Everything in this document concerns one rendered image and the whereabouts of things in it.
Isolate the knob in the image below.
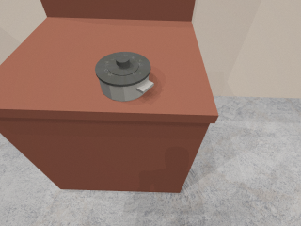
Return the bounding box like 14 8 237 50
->
116 55 130 67

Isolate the table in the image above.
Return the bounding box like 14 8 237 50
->
0 0 219 193

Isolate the pot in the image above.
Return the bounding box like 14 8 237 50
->
99 77 154 102

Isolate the lid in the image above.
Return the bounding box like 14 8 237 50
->
95 52 151 87

